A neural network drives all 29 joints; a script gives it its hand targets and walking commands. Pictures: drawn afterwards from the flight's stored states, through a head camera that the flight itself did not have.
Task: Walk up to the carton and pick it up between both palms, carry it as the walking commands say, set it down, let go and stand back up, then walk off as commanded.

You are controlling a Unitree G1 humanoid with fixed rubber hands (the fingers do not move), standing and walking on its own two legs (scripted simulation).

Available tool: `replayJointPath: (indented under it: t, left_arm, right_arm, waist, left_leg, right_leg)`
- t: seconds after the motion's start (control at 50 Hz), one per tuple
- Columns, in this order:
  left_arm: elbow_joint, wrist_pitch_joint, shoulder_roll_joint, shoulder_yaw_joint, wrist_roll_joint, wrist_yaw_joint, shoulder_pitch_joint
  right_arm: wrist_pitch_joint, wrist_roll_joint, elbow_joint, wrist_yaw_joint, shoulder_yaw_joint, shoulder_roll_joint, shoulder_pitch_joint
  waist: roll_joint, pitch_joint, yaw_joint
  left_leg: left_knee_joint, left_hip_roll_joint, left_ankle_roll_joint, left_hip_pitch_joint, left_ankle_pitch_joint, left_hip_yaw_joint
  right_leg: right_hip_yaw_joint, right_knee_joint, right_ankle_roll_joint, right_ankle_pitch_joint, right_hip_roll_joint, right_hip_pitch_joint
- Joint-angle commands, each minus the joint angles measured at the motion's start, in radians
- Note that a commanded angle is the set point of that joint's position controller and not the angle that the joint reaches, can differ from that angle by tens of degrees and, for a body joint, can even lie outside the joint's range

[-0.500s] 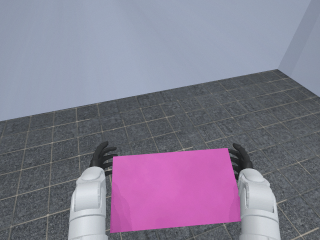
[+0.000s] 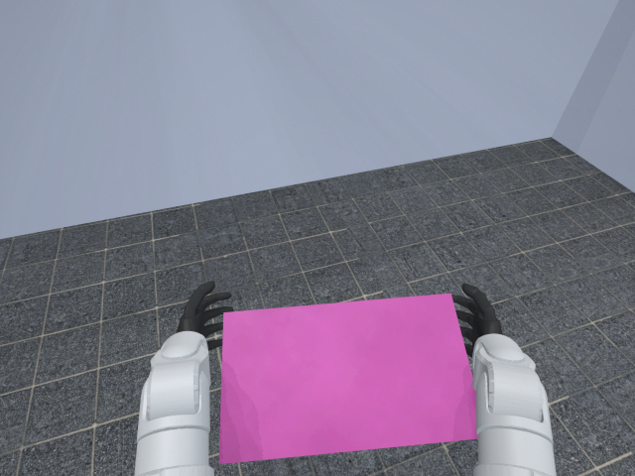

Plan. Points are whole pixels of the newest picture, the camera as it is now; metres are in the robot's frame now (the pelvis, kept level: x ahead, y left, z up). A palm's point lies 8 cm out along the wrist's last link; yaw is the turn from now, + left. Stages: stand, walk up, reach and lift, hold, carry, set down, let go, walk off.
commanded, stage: hold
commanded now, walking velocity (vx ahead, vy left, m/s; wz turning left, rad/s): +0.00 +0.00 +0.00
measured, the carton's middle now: (342, 383) +0.27 -0.01 -0.05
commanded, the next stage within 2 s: carry in 0.06 s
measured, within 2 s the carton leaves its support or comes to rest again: neither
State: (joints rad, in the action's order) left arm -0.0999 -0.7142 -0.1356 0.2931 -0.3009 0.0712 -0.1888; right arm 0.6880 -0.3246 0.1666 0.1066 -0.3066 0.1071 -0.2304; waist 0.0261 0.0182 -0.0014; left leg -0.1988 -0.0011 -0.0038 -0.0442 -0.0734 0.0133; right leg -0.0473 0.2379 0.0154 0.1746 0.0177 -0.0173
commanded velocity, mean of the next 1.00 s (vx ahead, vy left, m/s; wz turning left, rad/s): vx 0.00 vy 0.06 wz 0.19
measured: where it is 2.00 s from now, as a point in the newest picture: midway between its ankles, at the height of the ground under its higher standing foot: outside the picture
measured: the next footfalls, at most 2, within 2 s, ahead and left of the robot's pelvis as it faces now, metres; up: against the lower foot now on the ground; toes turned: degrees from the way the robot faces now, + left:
right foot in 0.68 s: +0.04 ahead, -0.01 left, +0.00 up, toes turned +6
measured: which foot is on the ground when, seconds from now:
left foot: down 0.00-1.00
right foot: down 0.00-0.38, up 0.40-0.66, down 0.68-1.00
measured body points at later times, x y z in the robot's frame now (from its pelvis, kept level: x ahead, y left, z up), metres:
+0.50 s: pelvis -0.01 +0.07 -0.03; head +0.00 +0.08 +0.42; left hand +0.20 +0.32 +0.05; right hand +0.29 -0.04 +0.05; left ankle +0.03 +0.17 -0.75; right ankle -0.03 -0.08 -0.70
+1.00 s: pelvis -0.02 +0.09 -0.02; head -0.07 +0.08 +0.43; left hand +0.18 +0.33 +0.08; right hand +0.26 -0.02 +0.08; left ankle +0.03 +0.17 -0.75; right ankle +0.00 -0.01 -0.75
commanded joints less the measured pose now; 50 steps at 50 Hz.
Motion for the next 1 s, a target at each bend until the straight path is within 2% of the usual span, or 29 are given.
replayJointPath:
  t: [0.0,0.02,0.04,0.08,0.12,0.14,0.16,0.18,0.2,0.24,0.3,0.32,0.34,0.36,0.38,0.4,0.42,0.44,0.48,0.56,0.62,0.66,0.68,0.7,0.72,0.76,0.86,0.92,0.98]
  left_arm:
    - [0.025,0.024,-0.718,-0.581,0.252,0.238,-0.471]
    - [0.025,0.024,-0.719,-0.581,0.252,0.238,-0.471]
    - [0.051,0.011,-0.763,-0.667,0.306,0.241,-0.525]
    - [0.026,-0.006,-0.767,-0.659,0.307,0.238,-0.499]
    - [0.067,-0.025,-0.774,-0.683,0.329,0.236,-0.502]
    - [0.1,-0.039,-0.784,-0.702,0.345,0.234,-0.503]
    - [0.129,-0.055,-0.808,-0.722,0.358,0.229,-0.488]
    - [0.173,-0.072,-0.826,-0.744,0.384,0.219,-0.489]
    - [0.249,-0.089,-0.844,-0.783,0.411,0.204,-0.489]
    - [0.391,-0.144,-0.858,-0.858,0.468,0.172,-0.474]
    - [0.458,-0.239,-0.825,-0.87,0.497,0.131,-0.381]
    - [0.486,-0.269,-0.823,-0.878,0.51,0.118,-0.352]
    - [0.531,-0.302,-0.828,-0.893,0.528,0.102,-0.32]
    - [0.576,-0.336,-0.818,-0.906,0.543,0.086,-0.288]
    - [0.597,-0.371,-0.797,-0.929,0.557,0.071,-0.255]
    - [0.594,-0.403,-0.789,-0.927,0.571,0.059,-0.217]
    - [0.571,-0.424,-0.777,-0.908,0.567,0.058,-0.195]
    - [0.581,-0.441,-0.789,-0.912,0.586,0.057,-0.211]
    - [0.691,-0.455,-0.808,-0.955,0.636,0.06,-0.339]
    - [0.718,-0.483,-0.818,-0.953,0.651,0.051,-0.309]
    - [0.696,-0.512,-0.775,-0.918,0.628,0.038,-0.243]
    - [0.684,-0.529,-0.759,-0.89,0.605,0.031,-0.21]
    - [0.682,-0.535,-0.752,-0.88,0.598,0.028,-0.207]
    - [0.656,-0.538,-0.744,-0.864,0.586,0.027,-0.213]
    - [0.635,-0.545,-0.745,-0.854,0.576,0.026,-0.215]
    - [0.629,-0.554,-0.745,-0.838,0.562,0.021,-0.228]
    - [0.605,-0.577,-0.728,-0.826,0.551,0.005,-0.238]
    - [0.511,-0.559,-0.691,-0.782,0.522,0.009,-0.273]
    - [0.526,-0.531,-0.738,-0.808,0.539,0.019,-0.319]
  right_arm:
    - [-0.024,0.239,-0.025,0.234,0.55,0.717,-0.461]
    - [-0.024,0.239,-0.025,0.235,0.55,0.717,-0.461]
    - [-0.005,0.307,-0.07,0.227,0.617,0.782,-0.489]
    - [0.019,0.327,-0.057,0.229,0.643,0.799,-0.484]
    - [0.049,0.365,-0.112,0.228,0.696,0.822,-0.508]
    - [0.066,0.385,-0.151,0.223,0.722,0.828,-0.519]
    - [0.086,0.403,-0.203,0.22,0.745,0.822,-0.562]
    - [0.103,0.423,-0.252,0.217,0.775,0.824,-0.59]
    - [0.118,0.458,-0.317,0.212,0.809,0.844,-0.592]
    - [0.169,0.513,-0.427,0.181,0.883,0.851,-0.515]
    - [0.263,0.532,-0.522,0.132,0.893,0.808,-0.386]
    - [0.293,0.543,-0.571,0.119,0.9,0.798,-0.364]
    - [0.327,0.559,-0.623,0.104,0.911,0.792,-0.332]
    - [0.362,0.571,-0.669,0.091,0.913,0.785,-0.313]
    - [0.395,0.572,-0.683,0.075,0.909,0.766,-0.295]
    - [0.423,0.557,-0.691,0.048,0.881,0.757,-0.276]
    - [0.444,0.551,-0.717,0.034,0.881,0.734,-0.255]
    - [0.461,0.544,-0.719,0.024,0.875,0.73,-0.232]
    - [0.467,0.555,-0.762,0.008,0.875,0.779,-0.242]
    - [0.486,0.552,-0.819,-0.014,0.87,0.763,-0.213]
    - [0.518,0.548,-0.811,-0.025,0.864,0.726,-0.184]
    - [0.538,0.554,-0.808,-0.025,0.869,0.716,-0.184]
    - [0.547,0.556,-0.816,-0.026,0.878,0.712,-0.193]
    - [0.559,0.563,-0.828,-0.026,0.891,0.702,-0.231]
    - [0.565,0.569,-0.818,-0.026,0.895,0.7,-0.261]
    - [0.576,0.582,-0.812,-0.026,0.902,0.705,-0.308]
    - [0.597,0.576,-0.754,-0.024,0.869,0.696,-0.288]
    - [0.577,0.532,-0.639,-0.017,0.799,0.656,-0.29]
    - [0.544,0.538,-0.648,-0.006,0.803,0.697,-0.323]
  waist:
    - [-0.007,-0.231,0.001]
    - [-0.007,-0.231,0.001]
    - [-0.068,-0.31,-0.01]
    - [-0.108,-0.336,0.006]
    - [-0.04,-0.311,0.023]
    - [0.065,-0.292,0.033]
    - [0.22,-0.288,0.048]
    - [0.234,-0.28,0.038]
    - [0.17,-0.286,0.024]
    - [0.159,-0.3,0.0]
    - [0.215,-0.324,0.006]
    - [0.211,-0.336,0.003]
    - [0.154,-0.379,-0.007]
    - [0.009,-0.447,-0.018]
    - [-0.22,-0.461,-0.018]
    - [-0.336,-0.475,-0.011]
    - [-0.19,-0.458,-0.007]
    - [-0.173,-0.478,-0.011]
    - [-0.164,-0.417,-0.01]
    - [-0.145,-0.384,-0.012]
    - [-0.145,-0.367,-0.003]
    - [-0.118,-0.363,0.012]
    - [-0.058,-0.356,0.014]
    - [0.089,-0.313,0.013]
    - [0.127,-0.263,0.003]
    - [0.078,-0.223,-0.006]
    - [-0.029,-0.233,-0.006]
    - [-0.066,-0.239,0.0]
    - [-0.069,-0.254,0.002]
  left_leg:
    - [-0.035,0.108,-0.004,0.241,0.167,-0.024]
    - [-0.035,0.108,-0.004,0.241,0.168,-0.024]
    - [-0.188,-0.16,0.006,0.075,0.192,-0.065]
    - [-0.257,-0.154,0.024,-0.076,0.183,-0.097]
    - [-0.383,-0.109,0.01,-0.282,0.101,-0.073]
    - [-0.498,-0.056,-0.004,-0.418,-0.009,-0.038]
    - [-0.704,-0.01,-0.016,-0.544,-0.358,-0.003]
    - [-0.849,-0.043,-0.017,-0.579,-0.486,-0.017]
    - [-0.881,-0.073,-0.015,-0.574,-0.454,-0.058]
    - [-0.763,-0.093,-0.015,-0.566,-0.362,-0.023]
    - [-0.481,-0.022,-0.018,-0.46,-0.3,0.09]
    - [-0.378,0.002,-0.018,-0.404,-0.236,0.126]
    - [-0.277,0.031,-0.013,-0.281,-0.172,0.168]
    - [-0.197,-0.003,0.005,-0.109,-0.036,0.103]
    - [-0.198,-0.224,0.073,0.05,0.4,-0.183]
    - [-0.283,-0.345,0.164,0.062,0.66,-0.335]
    - [-0.322,-0.319,0.178,0.039,0.731,-0.276]
    - [-0.298,-0.345,0.215,0.025,0.571,-0.29]
    - [-0.228,-0.272,0.202,-0.131,0.233,-0.21]
    - [-0.15,-0.25,0.179,-0.227,-0.098,-0.195]
    - [-0.134,-0.236,0.169,-0.257,-0.175,-0.199]
    - [-0.16,-0.194,0.119,-0.325,-0.211,-0.162]
    - [-0.192,-0.164,0.074,-0.384,-0.203,-0.143]
    - [-0.295,-0.099,0.032,-0.406,-0.216,-0.068]
    - [-0.35,-0.071,0.026,-0.397,-0.193,-0.032]
    - [-0.364,-0.072,0.028,-0.319,-0.174,-0.015]
    - [-0.178,-0.148,0.047,-0.298,-0.197,-0.11]
    - [-0.115,-0.16,0.038,-0.307,-0.242,-0.133]
    - [-0.094,-0.159,0.027,-0.286,-0.251,-0.124]
  right_leg:
    - [0.001,-0.054,-0.024,-0.165,-0.106,0.143]
    - [0.001,-0.054,-0.024,-0.165,-0.106,0.143]
    - [0.061,0.184,0.01,-0.047,0.096,0.222]
    - [0.041,0.231,0.011,-0.003,0.106,0.208]
    - [-0.042,0.227,-0.025,-0.022,0.17,0.156]
    - [-0.146,0.172,-0.072,-0.072,0.253,0.112]
    - [-0.281,0.103,-0.165,-0.247,0.403,0.09]
    - [-0.305,0.097,-0.218,-0.413,0.49,0.118]
    - [-0.243,0.134,-0.207,-0.48,0.466,0.128]
    - [-0.079,0.225,-0.133,-0.559,0.383,0.118]
    - [0.04,0.293,-0.084,-0.53,0.318,0.148]
    - [0.065,0.327,-0.068,-0.507,0.313,0.165]
    - [0.108,0.411,-0.038,-0.463,0.288,0.206]
    - [0.157,0.57,0.009,-0.304,0.222,0.303]
    - [0.227,0.747,0.082,0.193,0.121,0.577]
    - [0.189,0.868,0.073,0.504,0.068,0.665]
    - [0.115,0.955,0.059,0.483,0.097,0.657]
    - [0.102,0.954,0.054,0.453,0.106,0.672]
    - [0.119,0.896,0.045,0.342,0.106,0.62]
    - [0.142,0.67,0.015,0.301,0.056,0.484]
    - [0.163,0.419,0.005,0.288,0.029,0.354]
    - [0.183,0.205,-0.003,0.142,0.049,0.182]
    - [0.119,0.183,-0.017,0.121,0.111,0.123]
    - [-0.056,0.122,-0.053,0.174,0.235,0.19]
    - [-0.1,0.074,-0.082,0.175,0.293,0.268]
    - [-0.051,0.061,-0.086,0.198,0.295,0.385]
    - [0.093,0.204,-0.012,0.167,0.152,0.329]
    - [0.109,0.236,-0.008,0.133,0.124,0.29]
    - [0.11,0.232,-0.009,0.126,0.12,0.282]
